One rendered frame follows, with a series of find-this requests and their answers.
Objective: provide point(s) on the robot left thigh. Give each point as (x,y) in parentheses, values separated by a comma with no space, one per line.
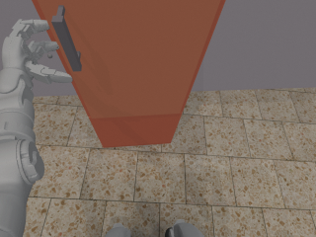
(119,232)

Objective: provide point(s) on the robot right shin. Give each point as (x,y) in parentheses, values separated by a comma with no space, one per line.
(179,221)

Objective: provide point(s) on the handle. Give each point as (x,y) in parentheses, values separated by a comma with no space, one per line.
(65,39)

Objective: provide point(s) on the left robot forearm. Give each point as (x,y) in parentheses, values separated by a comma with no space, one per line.
(17,113)

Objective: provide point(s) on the left robot upper arm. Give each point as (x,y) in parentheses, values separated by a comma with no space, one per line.
(20,167)

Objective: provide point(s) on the cupboard door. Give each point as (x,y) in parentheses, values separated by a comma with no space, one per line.
(138,57)

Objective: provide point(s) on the left robot hand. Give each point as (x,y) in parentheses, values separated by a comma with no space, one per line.
(18,55)

